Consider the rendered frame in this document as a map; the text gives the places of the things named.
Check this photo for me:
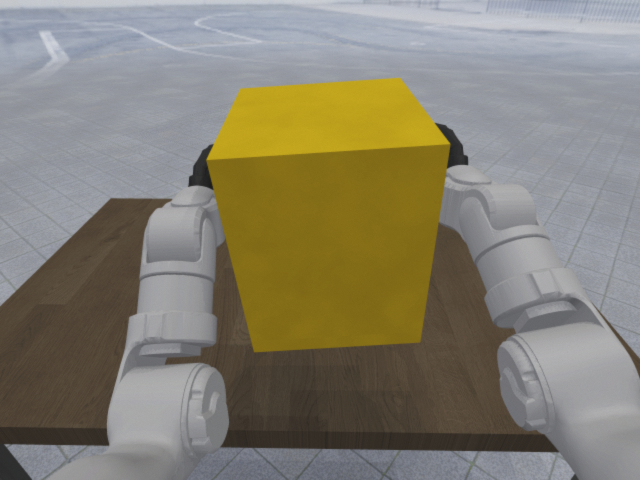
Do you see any left robot forearm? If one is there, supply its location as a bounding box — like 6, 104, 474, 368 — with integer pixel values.
107, 186, 225, 441

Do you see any carton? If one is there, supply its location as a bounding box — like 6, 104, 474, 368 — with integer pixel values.
206, 78, 451, 352

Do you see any robot right upper arm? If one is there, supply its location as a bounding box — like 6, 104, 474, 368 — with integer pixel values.
497, 321, 640, 480

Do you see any table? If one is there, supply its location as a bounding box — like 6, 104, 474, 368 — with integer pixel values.
0, 198, 640, 480

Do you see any robot right hand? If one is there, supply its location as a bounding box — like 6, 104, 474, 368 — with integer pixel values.
435, 123, 468, 169

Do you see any robot left upper arm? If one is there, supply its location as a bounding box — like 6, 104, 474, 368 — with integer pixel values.
47, 363, 229, 480

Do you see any right robot forearm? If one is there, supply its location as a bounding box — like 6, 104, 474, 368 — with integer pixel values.
439, 165, 640, 391

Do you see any robot left hand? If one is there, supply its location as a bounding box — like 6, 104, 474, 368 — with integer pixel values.
188, 144, 214, 190

